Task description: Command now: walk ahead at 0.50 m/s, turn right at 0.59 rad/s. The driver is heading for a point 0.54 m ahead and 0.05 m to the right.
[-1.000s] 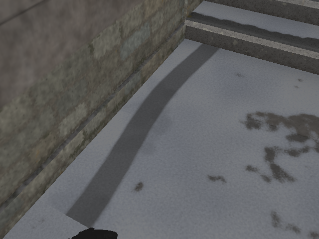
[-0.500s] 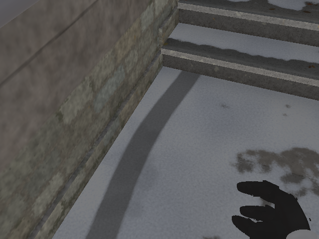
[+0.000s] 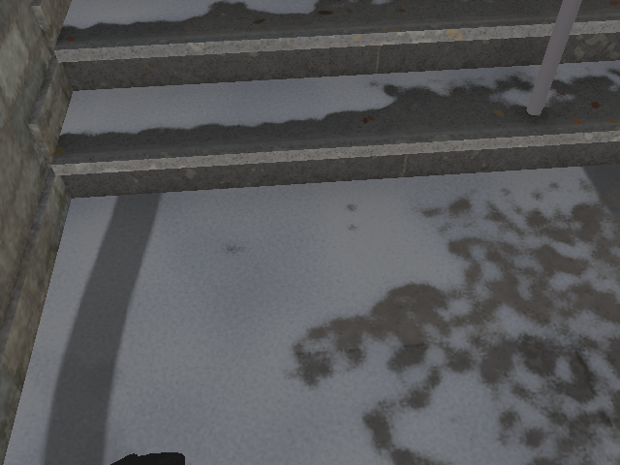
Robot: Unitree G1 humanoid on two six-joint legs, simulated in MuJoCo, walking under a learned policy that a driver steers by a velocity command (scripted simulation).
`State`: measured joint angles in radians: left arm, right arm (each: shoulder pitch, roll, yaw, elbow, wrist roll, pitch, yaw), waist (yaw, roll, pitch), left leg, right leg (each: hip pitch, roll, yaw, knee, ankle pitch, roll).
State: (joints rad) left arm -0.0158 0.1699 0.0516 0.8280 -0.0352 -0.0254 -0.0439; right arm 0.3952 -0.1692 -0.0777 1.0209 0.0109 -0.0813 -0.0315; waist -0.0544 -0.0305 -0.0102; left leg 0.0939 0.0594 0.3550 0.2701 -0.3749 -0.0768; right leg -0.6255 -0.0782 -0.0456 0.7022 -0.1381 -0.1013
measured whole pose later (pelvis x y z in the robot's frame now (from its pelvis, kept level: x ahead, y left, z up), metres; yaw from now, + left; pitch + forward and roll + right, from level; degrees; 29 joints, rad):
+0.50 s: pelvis +0.26 -0.03 +0.01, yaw -13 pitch +4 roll -1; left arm 0.35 0.23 0.09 0.83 -0.02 -0.06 0.02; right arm -0.03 -0.22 -0.05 0.75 0.01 -0.11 0.01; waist 0.09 0.04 -0.02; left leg -0.58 0.04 -0.02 0.54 -0.03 0.01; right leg -0.09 0.09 0.12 0.40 -0.36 -0.06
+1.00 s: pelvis +0.45 -0.06 +0.01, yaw -14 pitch +3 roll +2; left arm 0.08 0.21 0.06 0.75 0.02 -0.03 0.02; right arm 0.24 -0.22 -0.05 0.90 0.00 -0.06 -0.01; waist -0.05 -0.02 0.00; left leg -0.22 -0.04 0.03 0.48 -0.31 0.02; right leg -0.42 -0.03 0.04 0.50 -0.10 0.00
